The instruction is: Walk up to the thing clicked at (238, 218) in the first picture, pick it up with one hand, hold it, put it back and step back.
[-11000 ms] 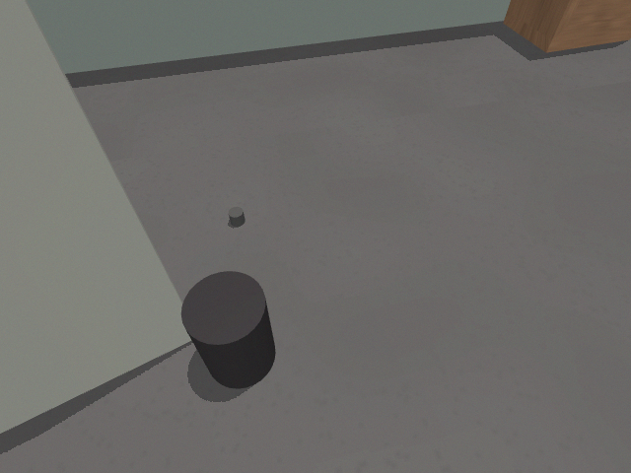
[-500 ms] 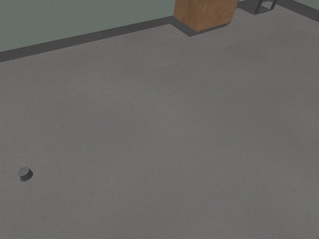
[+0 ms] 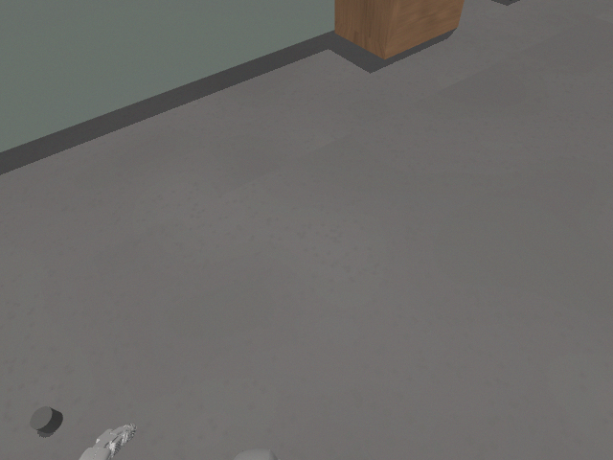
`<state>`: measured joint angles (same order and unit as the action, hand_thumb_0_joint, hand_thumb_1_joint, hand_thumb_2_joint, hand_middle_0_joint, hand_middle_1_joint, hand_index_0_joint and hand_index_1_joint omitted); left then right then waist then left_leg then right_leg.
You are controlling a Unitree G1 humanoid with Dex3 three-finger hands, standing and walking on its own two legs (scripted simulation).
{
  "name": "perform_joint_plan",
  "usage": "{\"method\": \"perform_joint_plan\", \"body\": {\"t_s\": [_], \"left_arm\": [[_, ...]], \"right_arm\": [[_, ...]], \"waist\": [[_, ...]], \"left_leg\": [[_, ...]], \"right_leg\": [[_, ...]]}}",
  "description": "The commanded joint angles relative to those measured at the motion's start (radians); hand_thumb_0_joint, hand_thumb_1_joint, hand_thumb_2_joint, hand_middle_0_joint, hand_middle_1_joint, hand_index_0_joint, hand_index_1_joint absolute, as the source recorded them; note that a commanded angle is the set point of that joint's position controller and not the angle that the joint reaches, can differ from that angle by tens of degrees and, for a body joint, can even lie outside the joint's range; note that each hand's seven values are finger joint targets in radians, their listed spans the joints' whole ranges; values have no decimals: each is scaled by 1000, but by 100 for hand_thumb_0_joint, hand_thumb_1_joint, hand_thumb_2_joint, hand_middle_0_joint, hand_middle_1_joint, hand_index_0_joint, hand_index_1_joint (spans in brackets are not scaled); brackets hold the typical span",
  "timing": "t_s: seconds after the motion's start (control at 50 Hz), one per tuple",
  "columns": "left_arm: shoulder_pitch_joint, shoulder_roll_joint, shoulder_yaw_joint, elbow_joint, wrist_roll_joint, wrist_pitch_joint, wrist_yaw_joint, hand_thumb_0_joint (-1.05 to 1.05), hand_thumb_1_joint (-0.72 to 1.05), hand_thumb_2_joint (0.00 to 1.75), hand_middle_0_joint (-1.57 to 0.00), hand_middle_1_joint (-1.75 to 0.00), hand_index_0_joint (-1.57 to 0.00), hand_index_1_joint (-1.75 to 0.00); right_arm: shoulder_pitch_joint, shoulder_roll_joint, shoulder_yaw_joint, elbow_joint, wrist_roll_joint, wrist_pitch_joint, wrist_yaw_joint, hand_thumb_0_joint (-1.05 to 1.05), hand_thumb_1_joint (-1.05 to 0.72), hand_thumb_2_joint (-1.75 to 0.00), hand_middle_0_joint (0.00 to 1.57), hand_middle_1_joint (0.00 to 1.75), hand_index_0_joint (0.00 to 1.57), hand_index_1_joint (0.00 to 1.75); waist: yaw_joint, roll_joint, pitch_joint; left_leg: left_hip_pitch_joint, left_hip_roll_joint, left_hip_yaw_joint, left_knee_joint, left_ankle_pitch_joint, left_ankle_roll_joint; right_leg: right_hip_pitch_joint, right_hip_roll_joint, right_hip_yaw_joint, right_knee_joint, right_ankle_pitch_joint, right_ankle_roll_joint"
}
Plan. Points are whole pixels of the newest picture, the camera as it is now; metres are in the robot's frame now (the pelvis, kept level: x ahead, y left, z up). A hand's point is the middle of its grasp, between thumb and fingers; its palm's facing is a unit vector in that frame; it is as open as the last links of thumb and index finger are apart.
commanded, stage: walk up
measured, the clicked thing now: (46, 420) +0.35 +0.85 -0.74
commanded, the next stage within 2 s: none
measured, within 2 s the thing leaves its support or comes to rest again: neither
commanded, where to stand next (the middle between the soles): +0.64 +0.00 m, yaw +1 degrees
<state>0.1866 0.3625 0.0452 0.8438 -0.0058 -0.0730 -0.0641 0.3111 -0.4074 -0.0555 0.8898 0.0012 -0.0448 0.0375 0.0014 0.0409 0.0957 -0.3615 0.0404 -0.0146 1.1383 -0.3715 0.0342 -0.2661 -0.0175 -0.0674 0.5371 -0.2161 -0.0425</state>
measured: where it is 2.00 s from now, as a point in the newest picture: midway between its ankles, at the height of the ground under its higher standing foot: (325, 340)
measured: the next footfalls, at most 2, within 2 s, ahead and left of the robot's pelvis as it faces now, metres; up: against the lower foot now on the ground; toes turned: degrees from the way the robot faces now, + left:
left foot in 0.24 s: +0.27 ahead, +0.15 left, +0.00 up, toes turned +6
right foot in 0.64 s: +0.42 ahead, -0.13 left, +0.00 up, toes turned -5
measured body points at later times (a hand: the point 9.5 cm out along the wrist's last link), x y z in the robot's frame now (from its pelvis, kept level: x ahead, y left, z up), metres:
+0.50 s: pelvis +0.22 +0.03 +0.00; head +0.24 +0.05 +0.45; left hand +0.28 +0.35 -0.12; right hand +0.28 -0.29 -0.09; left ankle +0.23 +0.15 -0.73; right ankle +0.28 -0.12 -0.69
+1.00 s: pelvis +0.41 -0.01 +0.00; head +0.43 -0.01 +0.45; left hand +0.43 +0.32 -0.11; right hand +0.50 -0.33 -0.11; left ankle +0.51 +0.13 -0.71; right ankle +0.39 -0.13 -0.73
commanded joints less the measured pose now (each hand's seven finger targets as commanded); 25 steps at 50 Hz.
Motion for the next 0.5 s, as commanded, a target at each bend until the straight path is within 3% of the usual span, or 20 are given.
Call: {"method": "perform_joint_plan", "body": {"t_s": [0.0,0.04,0.08,0.12,0.14,0.16,0.18,0.2,0.22,0.24,0.26,0.28,0.32,0.34,0.4,0.44,0.48], "left_arm": [[65,283,86,-64,10,-27,24,0,90,90,-20,-30,-20,-30],[66,303,93,-75,15,-30,18,0,90,90,-20,-30,-20,-30],[61,314,98,-93,22,-32,11,0,90,90,-20,-30,-20,-30],[103,310,89,-82,18,-26,7,0,90,90,-20,-30,-20,-30],[101,317,88,-83,19,-24,5,0,90,90,-20,-30,-20,-30],[68,332,90,-92,19,-22,5,0,90,90,-20,-30,-20,-30],[67,317,82,-94,18,-16,6,0,90,90,-20,-30,-20,-30],[76,282,65,-98,24,-14,8,0,90,90,-20,-30,-20,-30],[111,228,44,-101,18,-12,13,0,90,90,-20,-30,-20,-30],[157,173,38,-109,-2,-9,16,0,90,90,-20,-30,-20,-30],[141,293,62,-77,8,2,36,0,90,90,-20,-30,-20,-30],[133,308,53,-64,8,1,36,0,90,90,-20,-30,-20,-30],[180,290,58,-24,0,1,30,0,90,90,-20,-30,-20,-30],[208,284,58,-6,1,4,25,0,90,90,-20,-30,-20,-30],[174,256,55,-16,10,12,5,0,90,90,-20,-30,-20,-30],[115,246,56,-38,17,15,-5,0,90,90,-20,-30,-20,-30],[82,232,59,-46,21,11,-13,0,90,90,-20,-30,-20,-30]], "right_arm": [[75,-192,-66,-58,-14,-17,21,0,-90,-90,20,30,20,30],[21,-185,-67,-77,-25,-20,30,0,-90,-90,20,30,20,30],[-22,-175,-65,-99,-27,-32,36,0,-90,-90,20,30,20,30],[-69,-168,-68,-107,-26,-43,35,0,-90,-90,20,30,20,30],[-74,-164,-68,-109,-26,-46,34,0,-90,-90,20,30,20,30],[-33,-169,-71,-100,-27,-50,31,0,-90,-90,20,30,20,30],[6,-183,-77,-85,-27,-56,27,0,-90,-90,20,30,20,30],[96,-221,-93,-53,-29,-61,17,0,-90,-90,20,30,20,30],[199,-282,-111,-34,-39,-68,2,0,-90,-90,20,30,20,30],[221,-374,-128,-64,-44,-74,-6,0,-90,-90,20,30,20,30],[168,-379,-131,-81,-8,-70,-4,0,-90,-90,20,30,20,30],[109,-336,-114,-93,-2,-66,-10,0,-90,-90,20,30,20,30],[47,-278,-88,-112,-2,-67,-15,0,-90,-90,20,30,20,30],[25,-268,-80,-112,1,-69,-13,0,-90,-90,20,30,20,30],[35,-263,-77,-126,-7,-69,-13,0,-90,-90,20,30,20,30],[39,-285,-83,-132,-7,-69,-12,0,-90,-90,20,30,20,30],[40,-283,-82,-134,-7,-68,-8,0,-90,-90,20,30,20,30]], "waist": [[7,-172,-11],[19,-167,-2],[29,-164,-27],[52,-148,-37],[46,-156,-44],[11,-157,-63],[-14,-106,-73],[-66,-19,-123],[-116,168,-161],[-106,318,-172],[-96,137,-152],[-64,42,-88],[-23,78,-60],[-3,124,-48],[-16,133,-51],[-32,134,-32],[-33,123,-34]], "left_leg": [[-132,66,0,-172,97,-29],[-137,79,26,-311,86,-47],[-81,88,28,-453,131,-43],[-33,52,72,-527,194,-41],[-3,43,81,-544,211,-34],[71,44,85,-564,235,-25],[157,18,106,-598,216,-20],[310,-8,99,-593,162,1],[427,89,-55,-700,-14,44],[522,377,-601,-888,-179,151],[439,427,-666,-908,-220,237],[353,379,-515,-894,-137,211],[285,291,-297,-870,66,162],[235,272,-203,-872,139,159],[228,245,-102,-865,256,183],[213,262,-92,-872,236,205],[193,231,-48,-857,234,189]], "right_leg": [[21,-216,212,-329,-100,-187],[11,-219,185,-335,-157,-198],[22,-235,176,-298,-115,-191],[30,-203,146,-256,-86,-171],[24,-211,149,-246,-92,-167],[-7,-228,159,-213,-95,-159],[-41,-195,125,-124,-73,-142],[-103,-159,96,25,19,-114],[-207,-80,27,325,26,-78],[-452,86,19,568,-295,-9],[-431,18,141,651,-335,-21],[-428,-11,181,671,-252,-14],[-361,-52,181,588,-168,-6],[-323,-75,151,545,-150,4],[-282,-81,94,400,-133,35],[-274,-96,70,304,-114,39],[-226,-89,46,214,-35,32]]}}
